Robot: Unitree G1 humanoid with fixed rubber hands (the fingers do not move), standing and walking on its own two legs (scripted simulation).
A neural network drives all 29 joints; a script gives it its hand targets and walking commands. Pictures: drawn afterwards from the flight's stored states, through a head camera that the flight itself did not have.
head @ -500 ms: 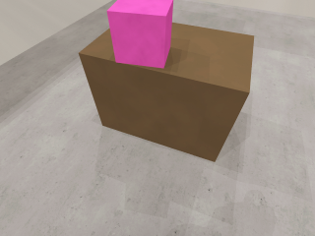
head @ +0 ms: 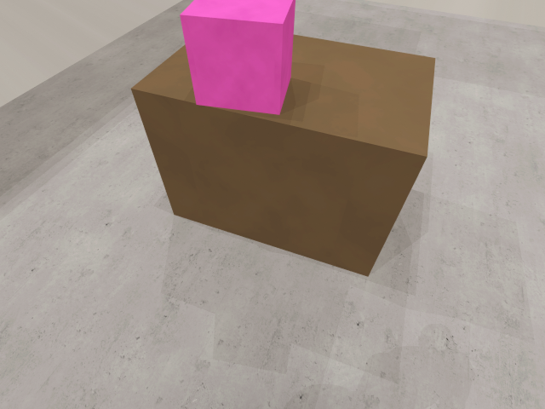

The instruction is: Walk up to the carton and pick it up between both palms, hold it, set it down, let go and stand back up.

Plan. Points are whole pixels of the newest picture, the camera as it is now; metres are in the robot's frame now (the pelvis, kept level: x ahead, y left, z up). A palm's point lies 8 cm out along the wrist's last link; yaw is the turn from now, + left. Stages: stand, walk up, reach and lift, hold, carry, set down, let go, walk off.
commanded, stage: stand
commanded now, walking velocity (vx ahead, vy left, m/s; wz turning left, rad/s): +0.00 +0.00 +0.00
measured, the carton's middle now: (244, 51) +1.04 +0.08 +0.02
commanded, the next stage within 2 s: walk up in 0.70 s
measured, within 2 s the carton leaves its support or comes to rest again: neither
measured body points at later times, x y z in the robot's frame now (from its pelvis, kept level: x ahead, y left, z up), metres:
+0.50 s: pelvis +0.00 +0.00 +0.00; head +0.01 +0.00 +0.45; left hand -0.02 +0.20 -0.16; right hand -0.03 -0.20 -0.16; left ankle -0.02 +0.13 -0.74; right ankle -0.02 -0.11 -0.74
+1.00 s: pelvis +0.02 +0.00 +0.00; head +0.02 +0.00 +0.45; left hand -0.03 +0.20 -0.16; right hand +0.00 -0.21 -0.17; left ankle -0.03 +0.12 -0.71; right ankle -0.02 -0.11 -0.74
